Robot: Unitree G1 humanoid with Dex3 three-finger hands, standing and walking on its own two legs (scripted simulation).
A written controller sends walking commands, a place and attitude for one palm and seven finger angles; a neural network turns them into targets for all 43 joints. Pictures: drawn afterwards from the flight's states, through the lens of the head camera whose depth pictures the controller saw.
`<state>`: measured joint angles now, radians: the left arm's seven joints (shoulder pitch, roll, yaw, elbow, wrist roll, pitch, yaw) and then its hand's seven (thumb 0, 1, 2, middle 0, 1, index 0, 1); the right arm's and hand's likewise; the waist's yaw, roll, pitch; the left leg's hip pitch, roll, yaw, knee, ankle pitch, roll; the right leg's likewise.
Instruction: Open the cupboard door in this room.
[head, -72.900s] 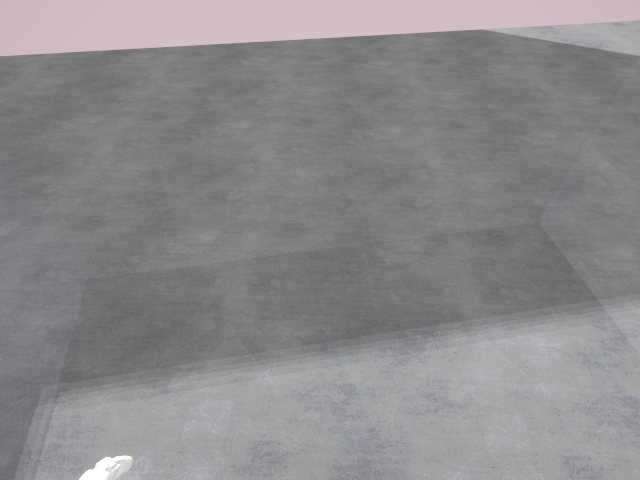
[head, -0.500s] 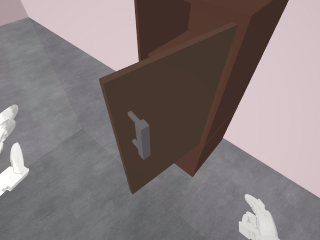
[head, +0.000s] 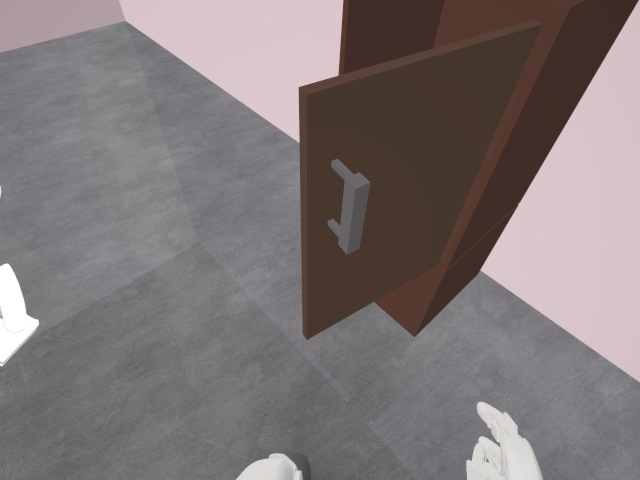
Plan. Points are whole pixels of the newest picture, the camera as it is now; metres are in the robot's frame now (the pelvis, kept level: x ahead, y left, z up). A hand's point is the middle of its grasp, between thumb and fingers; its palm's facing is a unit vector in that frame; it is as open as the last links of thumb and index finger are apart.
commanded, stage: stop stepping back and stand still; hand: left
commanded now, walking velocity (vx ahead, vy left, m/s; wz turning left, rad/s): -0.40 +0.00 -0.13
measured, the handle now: (344, 207) +0.45 +0.00 +0.09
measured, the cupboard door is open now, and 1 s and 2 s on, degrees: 80 80 80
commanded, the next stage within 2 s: let the arm hang, fingers relaxed in 0.80 s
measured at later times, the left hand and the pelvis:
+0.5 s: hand out of the picture +0.15 +0.28 +0.19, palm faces +0.36 -0.81 -0.46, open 7.4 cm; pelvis -0.07 +0.03 +0.02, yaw -3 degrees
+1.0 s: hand (53, 441) +0.14 +0.27 +0.06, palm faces +0.15 -0.85 -0.50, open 7.4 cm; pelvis -0.09 +0.03 +0.01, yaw -4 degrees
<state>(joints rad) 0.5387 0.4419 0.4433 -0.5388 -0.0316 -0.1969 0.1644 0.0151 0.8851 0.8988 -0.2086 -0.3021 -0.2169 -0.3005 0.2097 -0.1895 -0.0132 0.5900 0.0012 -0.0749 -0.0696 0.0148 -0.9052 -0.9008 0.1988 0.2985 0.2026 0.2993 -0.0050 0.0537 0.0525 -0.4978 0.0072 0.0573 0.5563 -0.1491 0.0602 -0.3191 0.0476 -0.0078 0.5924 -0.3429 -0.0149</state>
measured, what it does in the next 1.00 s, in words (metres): steps on the spot: left foot, then right foot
